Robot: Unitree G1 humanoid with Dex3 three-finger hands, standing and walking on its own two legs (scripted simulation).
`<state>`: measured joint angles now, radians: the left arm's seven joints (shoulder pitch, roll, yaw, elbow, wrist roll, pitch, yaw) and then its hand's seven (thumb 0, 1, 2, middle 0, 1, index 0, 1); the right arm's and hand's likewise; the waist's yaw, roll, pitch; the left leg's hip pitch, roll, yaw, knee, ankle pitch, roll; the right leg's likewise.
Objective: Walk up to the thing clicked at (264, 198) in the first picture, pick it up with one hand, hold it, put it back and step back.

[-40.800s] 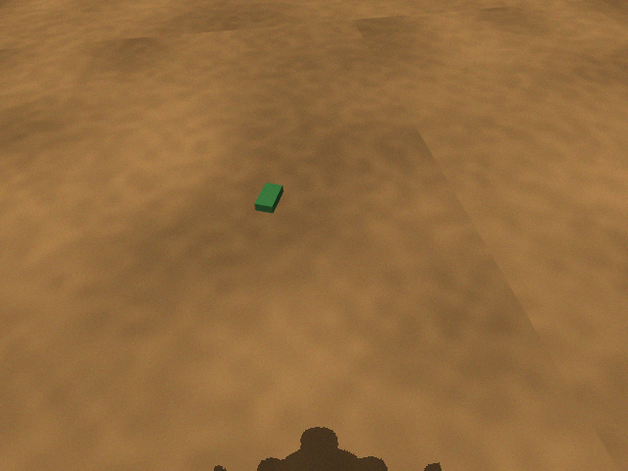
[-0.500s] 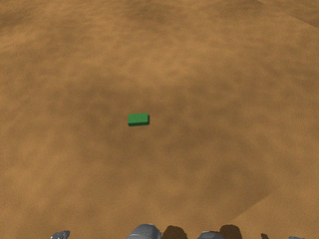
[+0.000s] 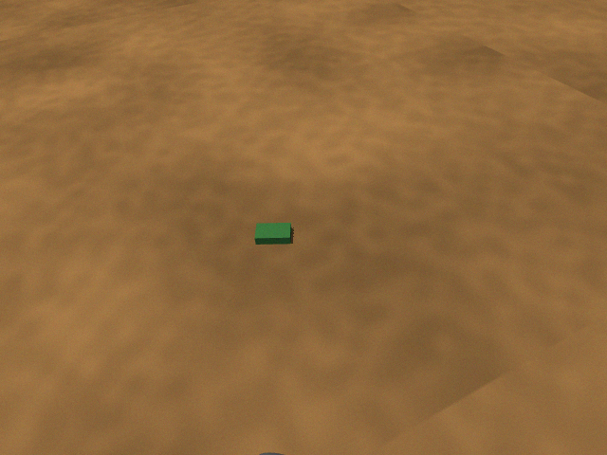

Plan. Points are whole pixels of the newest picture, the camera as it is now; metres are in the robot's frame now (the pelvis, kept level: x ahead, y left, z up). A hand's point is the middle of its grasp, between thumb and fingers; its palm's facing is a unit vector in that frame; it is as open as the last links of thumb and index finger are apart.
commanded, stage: step back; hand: left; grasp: from above
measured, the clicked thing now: (273, 233) +1.10 +0.25 -0.74
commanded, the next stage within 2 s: stand in 0.74 s
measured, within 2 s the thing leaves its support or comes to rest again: neither
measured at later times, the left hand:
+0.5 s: hand out of the picture +0.12 +0.28 -0.14, palm faces +0.03 -0.93 -0.38, open 7.4 cm
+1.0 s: hand (152, 452) +0.15 +0.27 -0.14, palm faces +0.00 -0.94 -0.33, open 7.4 cm
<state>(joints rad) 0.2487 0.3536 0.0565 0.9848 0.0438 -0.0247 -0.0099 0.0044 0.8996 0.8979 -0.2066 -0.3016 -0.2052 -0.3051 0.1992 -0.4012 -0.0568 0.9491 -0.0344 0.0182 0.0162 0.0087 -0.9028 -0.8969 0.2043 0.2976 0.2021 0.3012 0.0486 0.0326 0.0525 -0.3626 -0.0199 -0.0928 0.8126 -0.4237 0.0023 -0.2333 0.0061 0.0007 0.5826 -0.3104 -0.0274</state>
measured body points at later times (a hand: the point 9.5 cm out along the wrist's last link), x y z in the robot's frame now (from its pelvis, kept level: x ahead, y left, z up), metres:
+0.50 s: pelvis +0.04 +0.01 +0.00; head +0.05 +0.00 +0.45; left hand +0.11 +0.32 -0.12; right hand +0.11 -0.30 -0.13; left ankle +0.04 +0.14 -0.72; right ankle +0.04 -0.12 -0.73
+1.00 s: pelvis +0.06 +0.02 +0.02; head +0.07 +0.02 +0.47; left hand +0.15 +0.32 -0.12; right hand +0.18 -0.27 -0.11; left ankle +0.05 +0.14 -0.73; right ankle +0.04 -0.12 -0.73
